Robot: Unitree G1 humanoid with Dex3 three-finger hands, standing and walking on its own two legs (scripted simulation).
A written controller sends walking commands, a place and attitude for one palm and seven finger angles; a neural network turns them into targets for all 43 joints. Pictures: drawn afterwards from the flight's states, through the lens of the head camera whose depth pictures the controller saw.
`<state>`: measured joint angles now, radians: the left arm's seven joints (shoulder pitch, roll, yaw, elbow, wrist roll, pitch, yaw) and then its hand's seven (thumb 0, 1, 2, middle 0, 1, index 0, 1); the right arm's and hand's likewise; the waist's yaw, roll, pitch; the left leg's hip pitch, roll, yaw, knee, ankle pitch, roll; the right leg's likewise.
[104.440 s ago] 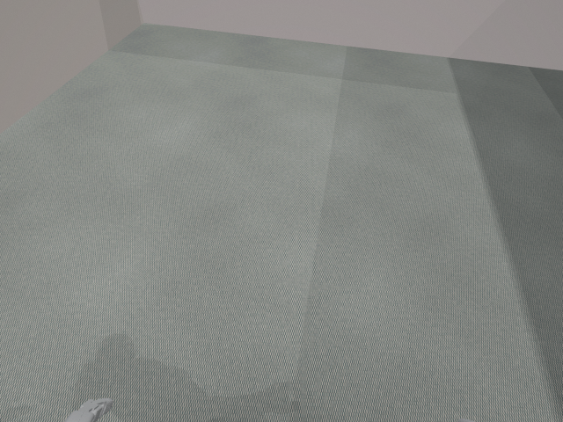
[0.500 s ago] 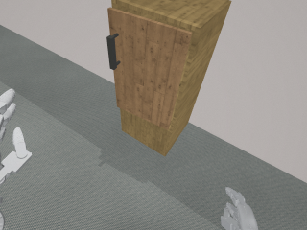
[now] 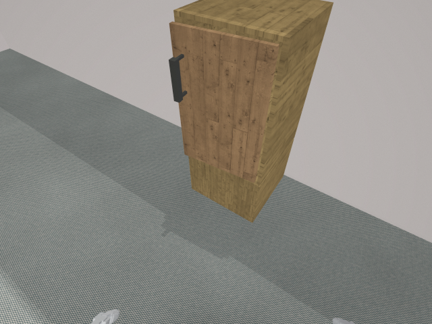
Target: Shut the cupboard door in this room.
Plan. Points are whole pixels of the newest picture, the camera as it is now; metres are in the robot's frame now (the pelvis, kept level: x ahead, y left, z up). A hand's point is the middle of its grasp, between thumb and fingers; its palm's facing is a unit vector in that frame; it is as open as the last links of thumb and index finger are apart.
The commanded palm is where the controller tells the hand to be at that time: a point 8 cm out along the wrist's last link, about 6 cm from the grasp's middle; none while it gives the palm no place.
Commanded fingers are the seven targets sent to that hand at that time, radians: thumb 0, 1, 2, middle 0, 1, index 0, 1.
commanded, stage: let the arm hang, fingers relaxed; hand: left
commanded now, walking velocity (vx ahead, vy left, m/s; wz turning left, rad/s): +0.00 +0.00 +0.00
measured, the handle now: (179, 78) +0.89 +0.16 +0.01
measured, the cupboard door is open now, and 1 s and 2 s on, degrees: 5 5 5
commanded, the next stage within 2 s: look to check the result in 0.88 s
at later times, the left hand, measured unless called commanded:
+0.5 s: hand out of the picture -0.09 +0.19 -0.15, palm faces +0.04 -0.96 -0.27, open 7.4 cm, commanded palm none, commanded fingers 0.00 0.90 0.90 -0.20 -0.30 -0.20 -0.30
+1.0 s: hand out of the picture -0.01 +0.15 -0.16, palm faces +0.03 -0.98 -0.20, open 7.4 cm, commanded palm none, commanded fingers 0.00 0.90 0.90 -0.20 -0.30 -0.20 -0.30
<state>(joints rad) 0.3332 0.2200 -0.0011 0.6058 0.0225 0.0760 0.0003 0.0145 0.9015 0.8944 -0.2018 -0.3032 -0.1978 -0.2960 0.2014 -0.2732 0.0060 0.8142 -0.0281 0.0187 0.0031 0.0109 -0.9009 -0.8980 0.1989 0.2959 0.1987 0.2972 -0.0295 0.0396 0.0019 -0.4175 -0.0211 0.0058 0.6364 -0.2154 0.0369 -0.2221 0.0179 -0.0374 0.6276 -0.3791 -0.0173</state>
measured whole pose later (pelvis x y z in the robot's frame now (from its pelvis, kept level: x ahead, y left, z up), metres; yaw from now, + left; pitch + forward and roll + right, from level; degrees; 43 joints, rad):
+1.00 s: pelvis +0.03 -0.02 +0.02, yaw +0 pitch -1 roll +0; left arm 0.35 0.15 0.01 1.13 0.01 0.00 0.04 0.01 0.91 0.89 -0.20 -0.30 -0.20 -0.30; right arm 0.31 -0.11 0.00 1.13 -0.01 0.01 -0.04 0.01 -0.90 -0.90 0.20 0.30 0.20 0.30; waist -0.01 0.00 0.04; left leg -0.29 -0.01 0.01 0.43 -0.12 0.02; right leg -0.06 0.03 0.00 0.41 -0.33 -0.03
